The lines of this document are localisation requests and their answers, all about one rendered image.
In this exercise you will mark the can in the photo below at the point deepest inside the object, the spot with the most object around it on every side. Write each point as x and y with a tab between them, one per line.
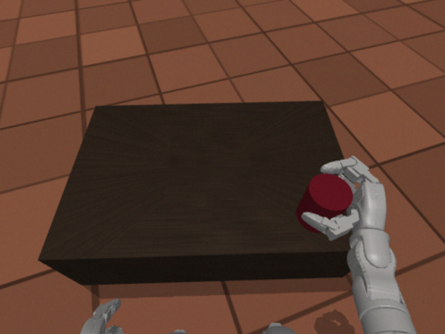
326	195

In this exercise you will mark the left robot hand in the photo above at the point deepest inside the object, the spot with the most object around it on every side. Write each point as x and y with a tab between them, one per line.
101	316

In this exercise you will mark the right robot hand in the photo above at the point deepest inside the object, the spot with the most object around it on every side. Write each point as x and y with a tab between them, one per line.
368	208

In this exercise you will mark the right robot arm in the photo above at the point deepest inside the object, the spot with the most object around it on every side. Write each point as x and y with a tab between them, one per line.
378	299

